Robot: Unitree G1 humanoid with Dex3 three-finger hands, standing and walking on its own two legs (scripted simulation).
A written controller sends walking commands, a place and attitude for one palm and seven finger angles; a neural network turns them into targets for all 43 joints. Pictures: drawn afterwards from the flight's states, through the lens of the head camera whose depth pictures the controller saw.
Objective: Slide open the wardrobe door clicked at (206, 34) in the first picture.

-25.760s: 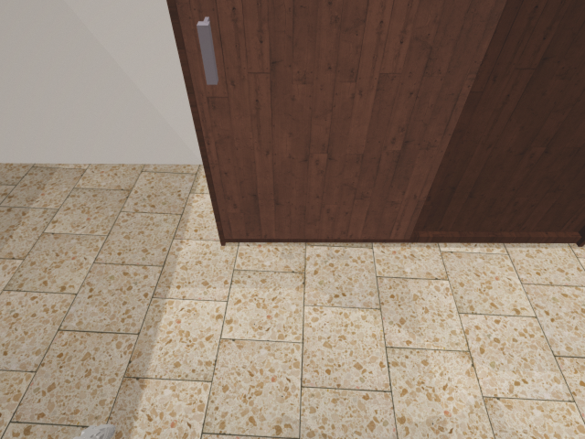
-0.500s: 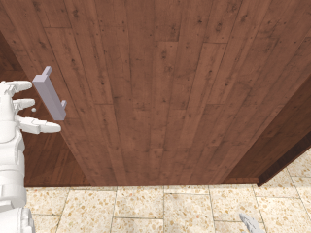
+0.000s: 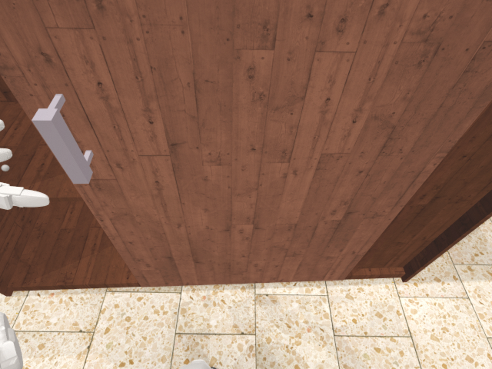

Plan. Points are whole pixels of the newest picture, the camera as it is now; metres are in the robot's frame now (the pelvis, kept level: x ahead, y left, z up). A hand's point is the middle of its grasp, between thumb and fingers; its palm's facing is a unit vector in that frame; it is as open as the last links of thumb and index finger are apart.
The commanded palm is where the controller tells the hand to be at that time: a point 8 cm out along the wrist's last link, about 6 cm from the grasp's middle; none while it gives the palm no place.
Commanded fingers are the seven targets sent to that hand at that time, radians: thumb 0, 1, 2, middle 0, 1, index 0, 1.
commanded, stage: slip the hand off the handle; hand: left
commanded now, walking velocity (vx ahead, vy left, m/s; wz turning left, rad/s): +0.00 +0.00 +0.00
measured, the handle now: (70, 140) +0.45 +0.33 +0.11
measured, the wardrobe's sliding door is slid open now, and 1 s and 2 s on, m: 0.51 0.51 0.51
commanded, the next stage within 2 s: draw the hand back to the body in 0.58 s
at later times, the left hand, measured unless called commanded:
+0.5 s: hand out of the picture +0.27 +0.37 +0.12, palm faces +0.49 -0.82 -0.28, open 14.7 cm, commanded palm +0.22 +0.39 +0.13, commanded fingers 0.00 -0.55 0.20 -0.25 -1.15 -0.25 -1.15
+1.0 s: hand out of the picture +0.23 +0.32 +0.15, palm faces +0.12 -0.99 -0.08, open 14.7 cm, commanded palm +0.19 +0.37 +0.15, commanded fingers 0.00 -0.55 0.20 -0.25 -1.15 -0.25 -1.15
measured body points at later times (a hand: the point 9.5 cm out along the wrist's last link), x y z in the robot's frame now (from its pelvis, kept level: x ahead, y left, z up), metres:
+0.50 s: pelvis +0.00 +0.00 +0.00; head +0.01 +0.00 +0.45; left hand +0.24 +0.41 +0.13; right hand +0.19 -0.23 -0.07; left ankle +0.08 +0.09 -0.72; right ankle -0.04 -0.11 -0.72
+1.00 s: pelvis +0.00 -0.01 +0.00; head -0.02 -0.02 +0.45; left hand +0.22 +0.38 +0.15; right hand +0.16 -0.26 -0.06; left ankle +0.08 +0.09 -0.72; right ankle -0.04 -0.11 -0.72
